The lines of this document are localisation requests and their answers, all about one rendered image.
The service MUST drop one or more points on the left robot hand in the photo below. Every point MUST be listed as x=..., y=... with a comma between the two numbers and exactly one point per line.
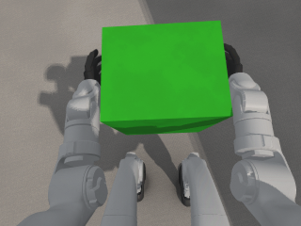
x=91, y=68

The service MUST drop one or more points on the carton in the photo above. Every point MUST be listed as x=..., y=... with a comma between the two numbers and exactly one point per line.
x=164, y=78

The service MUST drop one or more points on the robot right upper arm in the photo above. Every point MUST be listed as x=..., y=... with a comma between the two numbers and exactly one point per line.
x=267, y=189

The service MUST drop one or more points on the left robot forearm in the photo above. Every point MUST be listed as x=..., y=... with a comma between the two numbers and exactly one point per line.
x=81, y=131

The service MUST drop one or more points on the right robot shin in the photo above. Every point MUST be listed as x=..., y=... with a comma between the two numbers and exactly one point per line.
x=186, y=190

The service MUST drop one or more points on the right robot forearm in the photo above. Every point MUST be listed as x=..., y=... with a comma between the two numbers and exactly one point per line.
x=254, y=134

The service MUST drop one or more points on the robot right foot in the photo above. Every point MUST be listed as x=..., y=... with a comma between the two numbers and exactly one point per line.
x=185, y=200

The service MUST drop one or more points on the robot left upper arm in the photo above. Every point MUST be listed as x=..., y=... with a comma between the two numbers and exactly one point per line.
x=74, y=195

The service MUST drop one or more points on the right robot hand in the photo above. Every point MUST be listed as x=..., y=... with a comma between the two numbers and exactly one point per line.
x=232, y=60

